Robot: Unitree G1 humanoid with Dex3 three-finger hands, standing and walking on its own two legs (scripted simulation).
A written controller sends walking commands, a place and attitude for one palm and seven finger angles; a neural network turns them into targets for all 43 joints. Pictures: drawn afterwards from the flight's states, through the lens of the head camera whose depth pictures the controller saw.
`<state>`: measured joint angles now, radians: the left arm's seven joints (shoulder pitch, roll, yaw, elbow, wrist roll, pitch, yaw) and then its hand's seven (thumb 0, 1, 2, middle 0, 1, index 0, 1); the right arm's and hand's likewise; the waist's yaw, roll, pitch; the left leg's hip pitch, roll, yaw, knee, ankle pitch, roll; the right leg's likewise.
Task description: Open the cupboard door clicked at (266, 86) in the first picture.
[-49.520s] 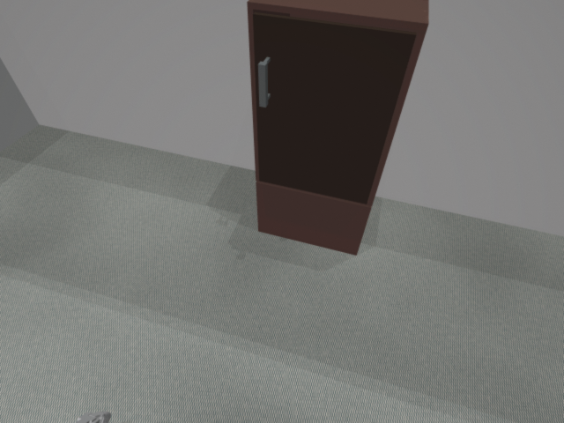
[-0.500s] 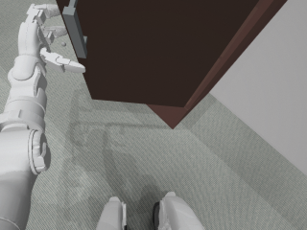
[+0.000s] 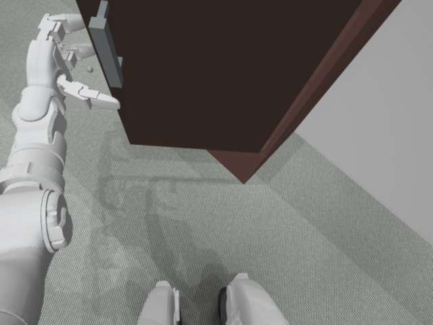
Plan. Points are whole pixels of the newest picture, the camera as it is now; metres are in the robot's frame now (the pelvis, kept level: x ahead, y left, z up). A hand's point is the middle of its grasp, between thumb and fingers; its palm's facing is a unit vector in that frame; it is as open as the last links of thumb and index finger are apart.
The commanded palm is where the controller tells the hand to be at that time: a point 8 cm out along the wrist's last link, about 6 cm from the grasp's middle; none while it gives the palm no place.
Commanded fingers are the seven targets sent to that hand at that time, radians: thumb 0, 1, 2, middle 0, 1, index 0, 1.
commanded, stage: move the hooked fingers beside the handle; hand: left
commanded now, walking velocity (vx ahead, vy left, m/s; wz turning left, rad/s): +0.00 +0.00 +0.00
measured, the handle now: (110, 47) +0.57 +0.15 +0.08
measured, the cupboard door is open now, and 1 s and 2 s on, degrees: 42 44 44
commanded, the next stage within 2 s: none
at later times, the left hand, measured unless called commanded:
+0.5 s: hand (86, 72) +0.53 +0.19 +0.06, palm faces -0.03 -1.00 -0.01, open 14.7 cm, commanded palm +0.52 +0.20 +0.07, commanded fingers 0.00 -0.50 0.30 -0.30 -1.20 -0.30 -1.20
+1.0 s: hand (79, 69) +0.53 +0.20 +0.07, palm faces -0.06 -1.00 -0.01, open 14.2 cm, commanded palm +0.52 +0.24 +0.07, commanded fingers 0.00 -0.50 0.30 -0.30 -1.20 -0.30 -1.20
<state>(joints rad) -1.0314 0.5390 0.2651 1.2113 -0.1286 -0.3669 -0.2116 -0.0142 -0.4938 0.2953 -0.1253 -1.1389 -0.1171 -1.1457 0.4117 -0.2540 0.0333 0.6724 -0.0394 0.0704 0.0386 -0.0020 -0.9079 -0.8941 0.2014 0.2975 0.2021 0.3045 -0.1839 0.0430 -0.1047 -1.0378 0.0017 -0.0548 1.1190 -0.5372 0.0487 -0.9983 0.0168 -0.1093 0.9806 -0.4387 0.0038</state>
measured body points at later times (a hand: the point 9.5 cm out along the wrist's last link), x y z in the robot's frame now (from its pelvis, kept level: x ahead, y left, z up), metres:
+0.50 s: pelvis +0.00 +0.00 +0.00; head +0.16 +0.03 +0.42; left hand +0.53 +0.24 +0.07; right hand -0.03 -0.26 -0.10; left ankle -0.02 +0.08 -0.66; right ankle +0.01 -0.13 -0.66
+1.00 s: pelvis -0.01 -0.01 +0.00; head +0.15 +0.02 +0.42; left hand +0.52 +0.25 +0.08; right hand -0.04 -0.27 -0.10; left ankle -0.02 +0.08 -0.66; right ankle +0.01 -0.13 -0.66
